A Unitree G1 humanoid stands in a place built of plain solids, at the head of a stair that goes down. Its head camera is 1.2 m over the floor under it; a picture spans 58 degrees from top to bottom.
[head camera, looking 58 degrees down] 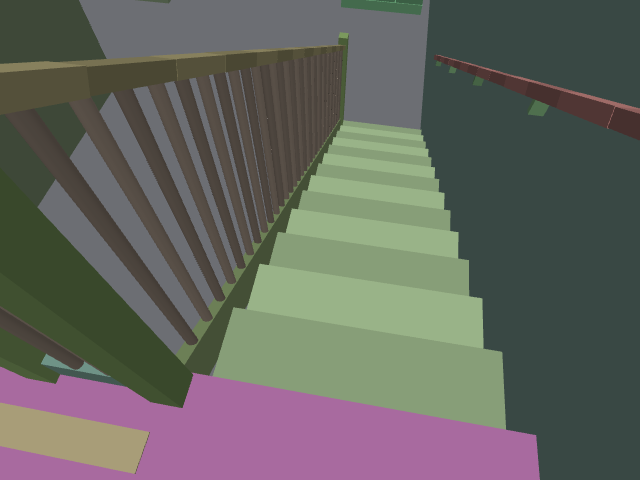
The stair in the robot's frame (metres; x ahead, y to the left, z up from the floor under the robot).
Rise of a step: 0.18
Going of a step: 0.27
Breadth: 0.90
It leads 10 degrees to the right of straight ahead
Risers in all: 14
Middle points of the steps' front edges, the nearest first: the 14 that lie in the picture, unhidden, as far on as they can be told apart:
0.24 -0.10 0.00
0.51 -0.15 -0.18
0.78 -0.19 -0.36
1.05 -0.24 -0.53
1.32 -0.29 -0.71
1.59 -0.34 -0.89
1.86 -0.38 -1.07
2.13 -0.43 -1.25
2.40 -0.48 -1.42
2.67 -0.52 -1.60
2.94 -0.57 -1.78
3.21 -0.62 -1.96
3.48 -0.67 -2.14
3.75 -0.71 -2.31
